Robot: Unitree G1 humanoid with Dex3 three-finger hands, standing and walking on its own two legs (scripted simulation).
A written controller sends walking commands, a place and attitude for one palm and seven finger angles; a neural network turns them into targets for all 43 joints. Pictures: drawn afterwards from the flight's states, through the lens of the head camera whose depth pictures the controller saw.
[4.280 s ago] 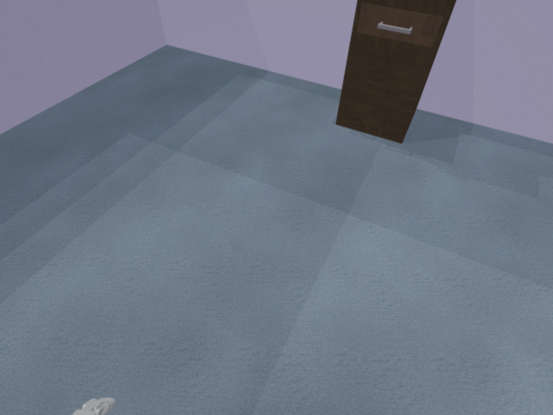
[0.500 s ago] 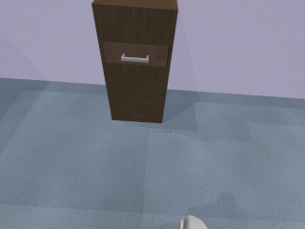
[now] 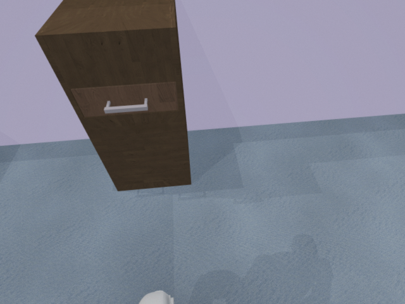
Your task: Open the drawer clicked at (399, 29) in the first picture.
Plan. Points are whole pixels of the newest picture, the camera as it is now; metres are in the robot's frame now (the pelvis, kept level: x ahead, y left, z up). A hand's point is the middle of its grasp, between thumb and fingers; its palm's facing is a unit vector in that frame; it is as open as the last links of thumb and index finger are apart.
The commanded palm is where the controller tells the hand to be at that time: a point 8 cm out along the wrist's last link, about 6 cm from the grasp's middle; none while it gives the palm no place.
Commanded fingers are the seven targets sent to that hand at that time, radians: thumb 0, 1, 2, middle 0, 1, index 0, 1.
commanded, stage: take the last steps up to it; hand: left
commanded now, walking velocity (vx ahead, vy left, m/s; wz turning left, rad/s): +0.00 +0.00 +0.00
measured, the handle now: (126, 105) +0.82 +0.32 -0.13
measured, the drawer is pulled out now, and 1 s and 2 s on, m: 0.00 0.00 0.00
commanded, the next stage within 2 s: come to a stop and stand still in 0.98 s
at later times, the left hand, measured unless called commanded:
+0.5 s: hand out of the picture +0.13 +0.22 -0.17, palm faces +0.08 -0.98 -0.17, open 7.4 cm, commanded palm none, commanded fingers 0.00 0.90 0.90 -0.20 -0.30 -0.20 -0.30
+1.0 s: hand (134, 265) +0.24 +0.19 -0.17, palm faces +0.17 -0.97 -0.19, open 7.2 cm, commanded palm none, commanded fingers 0.00 0.90 0.90 -0.20 -0.30 -0.20 -0.30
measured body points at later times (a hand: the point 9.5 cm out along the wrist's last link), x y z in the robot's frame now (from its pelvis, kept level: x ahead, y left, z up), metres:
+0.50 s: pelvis +0.12 +0.05 +0.01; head +0.14 +0.05 +0.46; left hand +0.13 +0.28 -0.16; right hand +0.10 -0.17 -0.15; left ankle +0.10 +0.13 -0.74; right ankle +0.15 -0.10 -0.68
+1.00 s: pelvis +0.27 +0.02 +0.00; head +0.28 +0.02 +0.45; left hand +0.23 +0.24 -0.15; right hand +0.36 -0.21 -0.15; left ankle +0.33 +0.16 -0.70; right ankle +0.25 -0.09 -0.74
